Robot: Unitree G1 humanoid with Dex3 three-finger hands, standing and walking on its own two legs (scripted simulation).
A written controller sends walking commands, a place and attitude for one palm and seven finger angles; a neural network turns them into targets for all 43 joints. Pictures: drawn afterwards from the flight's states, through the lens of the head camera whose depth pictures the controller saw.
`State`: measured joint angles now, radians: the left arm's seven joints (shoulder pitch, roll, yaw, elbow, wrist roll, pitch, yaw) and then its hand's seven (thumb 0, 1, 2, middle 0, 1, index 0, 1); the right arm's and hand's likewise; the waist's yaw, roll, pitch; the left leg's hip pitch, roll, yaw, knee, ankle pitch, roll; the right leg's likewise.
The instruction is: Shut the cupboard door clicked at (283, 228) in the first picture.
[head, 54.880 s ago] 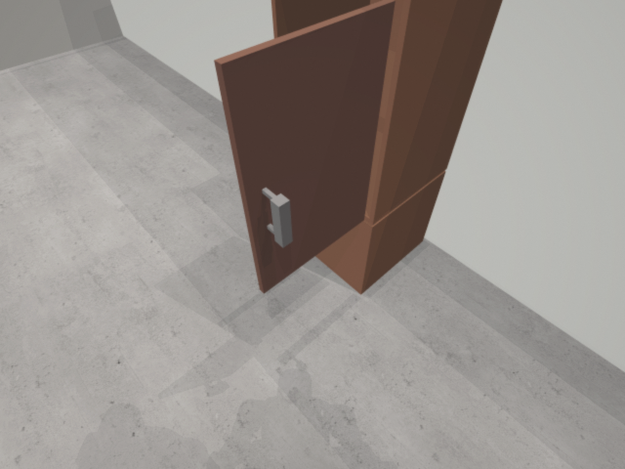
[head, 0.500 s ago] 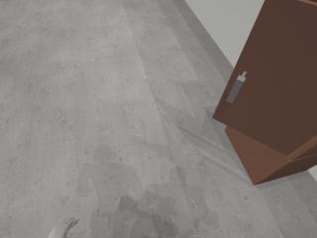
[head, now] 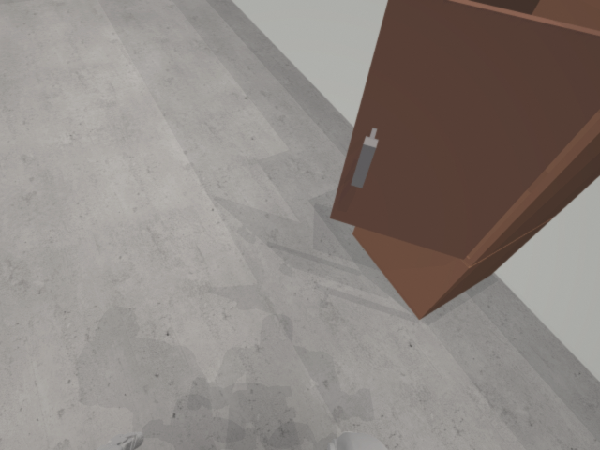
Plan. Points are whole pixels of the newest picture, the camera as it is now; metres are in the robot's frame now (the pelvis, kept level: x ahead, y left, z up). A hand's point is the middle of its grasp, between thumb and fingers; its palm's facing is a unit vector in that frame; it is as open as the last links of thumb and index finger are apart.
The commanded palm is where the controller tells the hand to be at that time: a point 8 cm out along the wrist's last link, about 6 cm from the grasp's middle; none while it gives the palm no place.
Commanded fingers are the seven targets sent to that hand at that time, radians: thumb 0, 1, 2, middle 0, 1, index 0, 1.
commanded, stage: turn to face it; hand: left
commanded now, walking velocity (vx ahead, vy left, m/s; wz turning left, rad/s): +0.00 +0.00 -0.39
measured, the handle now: (365, 157) +0.69 -0.11 -0.07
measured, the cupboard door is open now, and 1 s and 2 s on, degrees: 42 42 42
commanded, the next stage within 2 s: take the last steps up to it in 0.32 s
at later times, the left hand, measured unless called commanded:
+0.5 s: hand out of the picture +0.13 +0.17 -0.18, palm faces -0.17 -0.97 -0.20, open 7.4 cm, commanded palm none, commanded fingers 0.00 0.90 0.90 -0.20 -0.30 -0.20 -0.30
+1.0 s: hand (268, 379) +0.24 +0.06 -0.17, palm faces -0.30 -0.93 -0.20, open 7.4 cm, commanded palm none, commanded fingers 0.00 0.90 0.90 -0.20 -0.30 -0.20 -0.30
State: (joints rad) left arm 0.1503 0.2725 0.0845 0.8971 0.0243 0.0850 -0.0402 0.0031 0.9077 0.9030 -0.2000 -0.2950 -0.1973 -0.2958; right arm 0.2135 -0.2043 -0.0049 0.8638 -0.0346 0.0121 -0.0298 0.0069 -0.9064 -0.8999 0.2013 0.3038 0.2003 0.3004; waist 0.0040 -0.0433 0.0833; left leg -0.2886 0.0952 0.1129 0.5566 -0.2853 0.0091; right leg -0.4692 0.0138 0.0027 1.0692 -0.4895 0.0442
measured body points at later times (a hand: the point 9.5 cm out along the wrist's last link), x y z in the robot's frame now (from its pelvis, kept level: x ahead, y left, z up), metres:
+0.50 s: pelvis +0.02 -0.01 -0.01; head +0.06 +0.00 +0.44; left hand +0.14 +0.22 -0.16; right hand +0.02 -0.27 -0.15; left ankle +0.05 +0.10 -0.74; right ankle -0.02 -0.14 -0.74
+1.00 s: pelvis +0.10 -0.10 -0.01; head +0.13 -0.11 +0.44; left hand +0.26 +0.10 -0.15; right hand -0.03 -0.32 -0.16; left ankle +0.06 +0.07 -0.68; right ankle +0.09 -0.20 -0.74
